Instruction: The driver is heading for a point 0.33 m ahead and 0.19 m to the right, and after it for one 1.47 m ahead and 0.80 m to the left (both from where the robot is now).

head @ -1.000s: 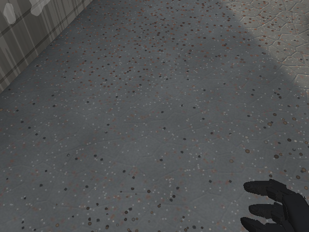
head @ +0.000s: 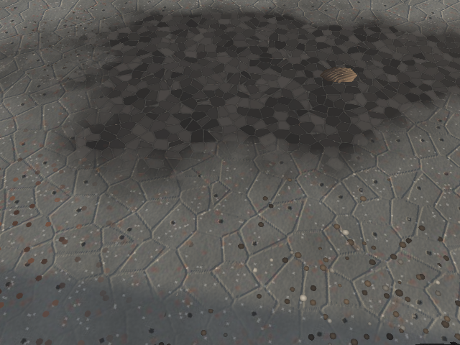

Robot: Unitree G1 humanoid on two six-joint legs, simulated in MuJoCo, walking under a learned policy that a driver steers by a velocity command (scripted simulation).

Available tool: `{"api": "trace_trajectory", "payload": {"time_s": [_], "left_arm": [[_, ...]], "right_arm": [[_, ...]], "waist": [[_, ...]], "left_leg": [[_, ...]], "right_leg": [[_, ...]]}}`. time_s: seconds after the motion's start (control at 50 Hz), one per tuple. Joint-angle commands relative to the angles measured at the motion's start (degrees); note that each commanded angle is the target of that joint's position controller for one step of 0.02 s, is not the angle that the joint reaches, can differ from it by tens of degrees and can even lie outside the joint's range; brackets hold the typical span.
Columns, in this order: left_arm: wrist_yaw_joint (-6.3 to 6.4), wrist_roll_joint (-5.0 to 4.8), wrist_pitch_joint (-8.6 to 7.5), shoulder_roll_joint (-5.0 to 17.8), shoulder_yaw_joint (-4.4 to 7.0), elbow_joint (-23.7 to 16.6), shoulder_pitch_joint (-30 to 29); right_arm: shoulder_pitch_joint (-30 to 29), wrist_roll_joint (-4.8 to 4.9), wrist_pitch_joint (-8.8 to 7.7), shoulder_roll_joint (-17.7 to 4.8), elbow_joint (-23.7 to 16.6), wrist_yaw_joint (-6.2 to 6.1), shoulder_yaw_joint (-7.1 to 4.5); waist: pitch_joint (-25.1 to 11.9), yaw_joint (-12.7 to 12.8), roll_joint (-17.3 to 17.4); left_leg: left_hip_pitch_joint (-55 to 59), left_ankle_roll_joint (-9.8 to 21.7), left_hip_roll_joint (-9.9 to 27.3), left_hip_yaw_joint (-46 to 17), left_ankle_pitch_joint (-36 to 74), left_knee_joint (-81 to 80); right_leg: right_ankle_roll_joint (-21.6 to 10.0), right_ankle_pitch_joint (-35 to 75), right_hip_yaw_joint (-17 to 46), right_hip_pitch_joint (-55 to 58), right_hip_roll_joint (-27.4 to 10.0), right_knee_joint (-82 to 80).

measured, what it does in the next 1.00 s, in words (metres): walks ahead: right foot, then left foot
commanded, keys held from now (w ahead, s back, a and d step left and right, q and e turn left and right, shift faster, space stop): w+shift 0.20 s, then shift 0.28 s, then q+shift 0.52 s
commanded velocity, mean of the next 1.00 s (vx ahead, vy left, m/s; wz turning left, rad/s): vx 0.43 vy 0.00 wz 0.09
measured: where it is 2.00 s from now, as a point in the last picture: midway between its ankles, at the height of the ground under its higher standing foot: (264, 280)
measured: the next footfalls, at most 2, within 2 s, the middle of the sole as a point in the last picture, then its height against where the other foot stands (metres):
right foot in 0.34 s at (284, 343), level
left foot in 0.82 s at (233, 268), level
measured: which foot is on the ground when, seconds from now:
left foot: down 0.00-0.34, up 0.36-0.80, down 0.82-1.00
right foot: up 0.00-0.32, down 0.34-0.84, up 0.86-1.00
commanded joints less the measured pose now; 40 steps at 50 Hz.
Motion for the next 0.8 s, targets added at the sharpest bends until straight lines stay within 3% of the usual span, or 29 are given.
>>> {"api": "trace_trajectory", "payload": {"time_s": [0.02,0.06,0.1,0.14,0.16,0.2,0.24,0.26,0.28,0.3,0.32,0.34,0.36,0.38,0.4,0.42,0.44,0.46,0.48,0.5,0.54,0.62,0.7,0.76,0.8], "left_arm": [[-1.87,1.91,-0.08,0.69,-1.08,-8.24,-8.26],[-3.09,1.76,1.05,-2.21,-2.16,-9.52,-8.95],[-3.42,1.67,1.37,-2.70,-2.77,-11.25,-11.52],[-3.53,1.48,1.33,-1.65,-2.94,-12.56,-15.17],[-3.87,1.38,1.16,-1.93,-3.56,-14.20,-16.79],[-4.79,1.45,0.73,-1.73,-4.01,-14.88,-22.27],[-4.82,1.70,-0.06,-3.34,-4.63,-14.34,-22.96],[-4.38,2.19,-0.48,-3.03,-4.49,-13.25,-21.19],[-3.74,2.81,-0.97,-1.93,-4.04,-11.35,-15.97],[-3.01,2.92,-1.38,-0.77,-3.35,-7.75,-5.96],[-2.10,3.41,-1.71,0.99,-2.54,-4.44,2.82],[-0.43,-2.78,-0.87,8.58,0.43,-5.77,3.03],[0.01,-0.94,-0.90,11.63,0.07,-7.29,1.04],[-0.14,-0.18,-0.66,7.91,0.40,-6.87,1.66],[-0.50,-0.83,-1.18,6.07,-0.12,-6.34,-2.73],[-0.68,-1.84,-1.85,3.95,-0.57,-5.85,-6.46],[-0.69,-1.75,-2.32,1.68,-1.14,-5.73,-8.34],[-0.79,-1.15,-2.52,0.11,-1.53,-5.43,-9.40],[-0.93,-0.89,-2.80,-0.68,-1.59,-4.77,-9.30],[-0.78,-0.77,-3.01,-1.52,-1.68,-3.83,-9.65],[-0.18,0.12,-3.19,-1.45,-1.48,-2.49,-10.82],[1.99,0.20,-1.98,-0.18,-1.14,-1.60,-12.41],[3.39,-0.42,0.07,1.62,-0.46,-0.42,-11.21],[4.13,-1.10,2.05,2.69,0.24,-1.09,-12.02],[4.86,-1.57,2.94,2.76,0.59,-2.22,-13.13]], "right_arm": [[11.82,0.06,-0.29,-6.48,2.20,-0.08,-2.77],[13.62,0.81,-1.68,-4.52,5.62,0.77,-2.20],[13.57,1.49,-2.96,-4.43,7.06,1.63,-2.10],[13.19,1.45,-3.44,-4.91,8.01,1.94,-2.14],[12.54,1.31,-3.75,-6.74,8.13,1.99,-2.43],[14.61,1.78,-3.75,-6.67,9.83,1.97,-2.37],[16.90,2.03,-3.35,-8.60,11.57,1.85,-2.51],[18.24,2.28,-3.20,-10.29,12.34,1.66,-2.74],[18.65,2.45,-2.80,-12.09,12.85,1.26,-3.03],[18.00,2.69,-2.22,-12.86,13.05,0.73,-3.05],[17.15,3.42,-1.90,-12.42,12.74,0.34,-2.79],[18.43,3.27,-2.27,-9.65,9.58,-0.38,-2.21],[26.66,3.47,-3.26,-5.10,9.74,0.47,-0.42],[22.41,4.97,-3.78,-10.28,10.56,0.40,-1.82],[16.49,5.94,-3.69,-9.24,7.98,0.09,-1.76],[13.19,5.15,-3.45,-8.03,7.59,-0.74,-1.62],[12.17,4.41,-2.89,-7.62,7.99,-1.22,-1.96],[13.26,4.17,-2.09,-7.31,8.26,-1.15,-2.20],[14.21,3.85,-1.53,-5.84,8.24,-1.05,-2.18],[15.73,4.15,-0.90,-3.56,8.86,-0.81,-1.88],[14.43,4.41,-0.05,-2.40,8.93,-0.77,-1.90],[5.84,4.13,-0.19,-3.50,5.66,0.20,-2.37],[1.12,4.01,0.36,-3.96,2.13,2.54,-2.69],[1.13,3.73,0.74,-5.25,-0.17,4.37,-3.51],[6.99,3.87,0.60,-6.20,0.30,4.59,-4.42]], "waist": [[-2.47,-6.41,5.72],[0.30,-4.32,7.57],[1.76,-2.89,7.01],[2.97,-2.36,5.81],[4.20,-1.26,7.96],[6.74,-2.94,4.32],[7.30,-3.07,4.07],[5.05,-2.37,5.47],[0.89,0.24,7.35],[-4.88,4.77,8.49],[-9.18,9.08,8.49],[-17.87,6.15,-0.58],[-33.51,1.32,-11.12],[-36.30,4.85,0.09],[-24.88,2.41,1.35],[-14.91,-0.34,5.24],[-10.34,-2.01,5.52],[-8.48,-4.05,4.63],[-8.15,-5.15,3.07],[-8.50,-6.24,1.84],[-7.19,-6.50,0.18],[-4.82,-4.03,-1.83],[-4.23,-1.98,-0.71],[-3.68,-2.36,-0.65],[-5.93,-5.02,-0.81]], "left_leg": [[23.34,8.51,15.80,-23.96,-16.66,-22.31],[19.02,8.24,13.97,-17.05,-8.32,-24.38],[17.39,8.84,13.41,-11.32,-0.52,-27.40],[16.34,8.69,10.79,-2.92,7.31,-30.17],[14.40,9.23,11.98,-1.29,9.19,-32.07],[12.92,8.62,10.31,4.42,14.87,-37.21],[16.20,8.49,10.46,7.50,35.77,-35.00],[20.27,8.13,10.44,8.34,52.27,-30.12],[23.15,7.49,10.30,9.09,62.92,-21.34],[23.21,6.60,10.02,9.35,66.29,-8.98],[19.15,5.33,8.02,10.39,59.79,5.54],[3.80,2.77,3.51,5.86,10.14,24.27],[-11.35,0.73,-4.79,-4.01,-23.38,47.65],[-10.52,1.06,-2.93,-12.87,-21.09,48.99],[-12.92,0.66,-0.01,-9.23,-18.34,44.44],[-13.86,-0.04,2.47,-5.90,-15.23,39.72],[-12.02,-0.39,3.51,-5.14,-12.55,37.05],[-8.34,-0.34,4.10,-5.17,-10.62,35.72],[-6.31,-0.32,4.32,-5.21,-8.93,33.31],[-5.05,-0.57,4.68,-5.45,-7.31,30.31],[-3.59,-0.95,3.51,-4.80,-1.86,24.95],[-3.83,-0.26,1.72,-1.69,14.82,10.72],[-7.83,1.26,2.06,-0.68,15.24,3.46],[-9.23,3.75,0.71,1.61,6.34,1.35],[-1.72,6.45,-2.84,3.86,5.36,-3.32]], "right_leg": [[0.88,4.61,-0.63,-27.85,-8.68,6.06],[1.53,4.56,0.33,-27.84,-9.50,4.11],[1.93,8.33,1.08,-29.32,-8.92,0.16],[2.36,13.06,-0.42,-28.75,-7.91,-6.86],[2.32,15.94,-1.20,-26.54,-9.14,-14.10],[1.30,20.27,-7.77,-19.86,-7.86,-24.75],[-0.05,21.22,-11.40,-12.93,-5.31,-32.18],[-0.54,20.01,-13.25,-9.30,-2.60,-34.01],[-1.08,17.77,-13.89,-3.37,-0.09,-35.63],[-2.15,19.47,-12.44,6.86,0.73,-38.64],[-3.04,27.12,-9.44,17.65,-1.73,-44.29],[-3.06,49.11,7.49,37.30,-15.75,-36.71],[-15.50,65.14,33.73,53.29,-31.20,-37.38],[-16.18,63.71,28.97,47.54,-29.26,-40.52],[-15.00,62.43,20.35,37.76,-26.36,-43.23],[-12.16,58.74,15.19,26.23,-23.11,-45.99],[-10.87,57.56,12.17,18.13,-20.96,-48.52],[-9.90,58.06,9.74,11.93,-19.53,-51.10],[-9.12,59.88,7.86,8.91,-18.75,-52.17],[-8.79,59.66,4.53,7.01,-18.70,-53.37],[-7.95,59.94,-1.36,2.55,-17.44,-55.46],[-3.89,52.08,-9.79,2.96,-14.20,-56.51],[-3.19,47.60,-10.15,11.65,-17.93,-53.56],[-2.40,50.46,-10.37,15.55,-20.35,-46.74],[0.04,57.92,-12.63,14.39,-18.81,-35.99]]}}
